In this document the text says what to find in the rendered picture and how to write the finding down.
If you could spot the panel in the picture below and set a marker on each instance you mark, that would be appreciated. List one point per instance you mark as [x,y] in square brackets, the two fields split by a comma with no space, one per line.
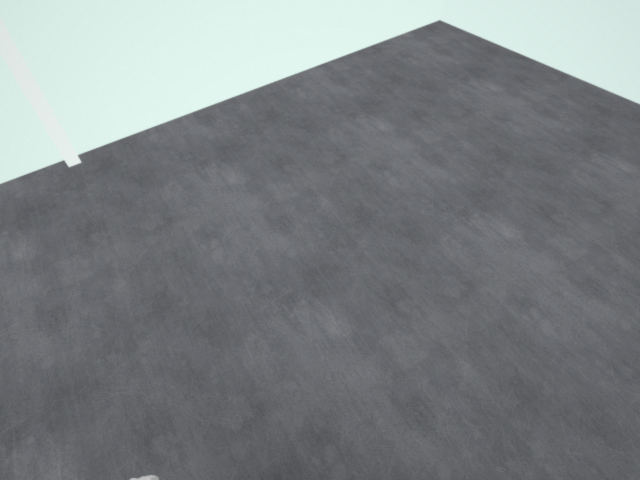
[36,98]

